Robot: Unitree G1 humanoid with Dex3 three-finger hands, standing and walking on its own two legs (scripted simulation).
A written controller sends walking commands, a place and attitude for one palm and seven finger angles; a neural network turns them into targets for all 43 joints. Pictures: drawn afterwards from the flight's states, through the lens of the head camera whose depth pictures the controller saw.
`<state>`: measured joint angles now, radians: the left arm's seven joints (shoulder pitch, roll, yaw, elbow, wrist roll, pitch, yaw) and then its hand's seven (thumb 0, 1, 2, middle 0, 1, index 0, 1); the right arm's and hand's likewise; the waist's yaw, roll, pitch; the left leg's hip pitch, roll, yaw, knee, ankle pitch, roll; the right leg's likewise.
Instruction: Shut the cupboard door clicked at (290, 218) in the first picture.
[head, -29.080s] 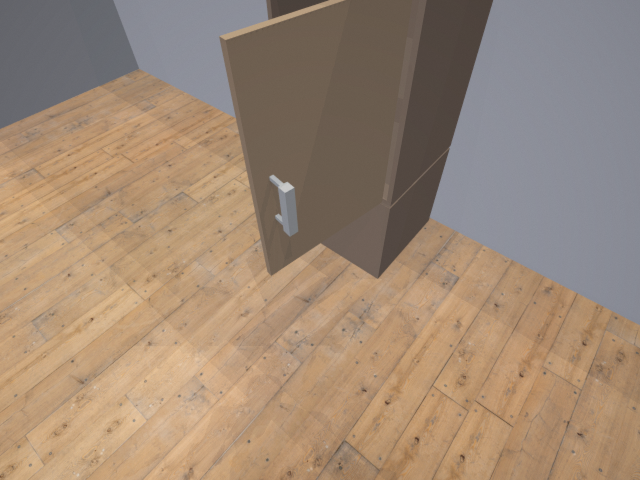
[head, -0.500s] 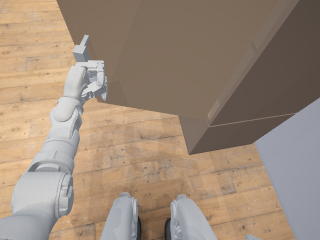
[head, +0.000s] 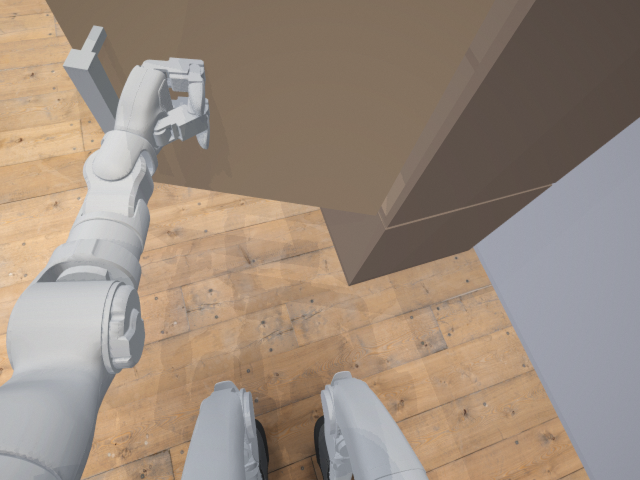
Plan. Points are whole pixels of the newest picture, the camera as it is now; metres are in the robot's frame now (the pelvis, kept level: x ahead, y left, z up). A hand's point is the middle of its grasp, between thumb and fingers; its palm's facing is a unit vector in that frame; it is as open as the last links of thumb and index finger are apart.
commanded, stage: push the door shut along its arc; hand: left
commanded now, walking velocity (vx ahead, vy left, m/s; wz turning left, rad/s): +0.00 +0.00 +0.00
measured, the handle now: (111, 92) +0.57 +0.19 +0.06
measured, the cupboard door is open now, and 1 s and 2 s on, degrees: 65 52 52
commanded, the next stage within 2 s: pull the fist back off the door in 0.66 s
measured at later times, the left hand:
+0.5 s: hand (208, 104) +0.55 +0.08 +0.06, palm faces -0.38 -0.92 -0.05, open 3.2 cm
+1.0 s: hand (226, 76) +0.60 +0.06 +0.06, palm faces +0.09 -1.00 +0.02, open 3.0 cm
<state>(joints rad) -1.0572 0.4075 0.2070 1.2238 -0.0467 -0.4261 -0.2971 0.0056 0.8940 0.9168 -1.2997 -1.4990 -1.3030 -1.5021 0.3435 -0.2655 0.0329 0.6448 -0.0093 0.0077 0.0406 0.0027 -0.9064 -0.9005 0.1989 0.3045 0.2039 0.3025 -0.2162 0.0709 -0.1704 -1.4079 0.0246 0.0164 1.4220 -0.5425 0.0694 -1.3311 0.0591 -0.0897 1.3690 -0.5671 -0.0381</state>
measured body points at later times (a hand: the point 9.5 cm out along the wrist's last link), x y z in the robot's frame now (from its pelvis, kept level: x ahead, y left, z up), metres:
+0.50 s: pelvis -0.01 -0.01 -0.01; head +0.17 +0.02 +0.40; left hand +0.56 +0.13 +0.07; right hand +0.01 -0.29 -0.11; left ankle +0.05 +0.08 -0.58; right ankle +0.03 -0.10 -0.58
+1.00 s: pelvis -0.01 +0.00 -0.03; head +0.19 +0.03 +0.37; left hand +0.59 +0.11 +0.06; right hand -0.06 -0.24 -0.12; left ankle +0.05 +0.08 -0.58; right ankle +0.03 -0.10 -0.58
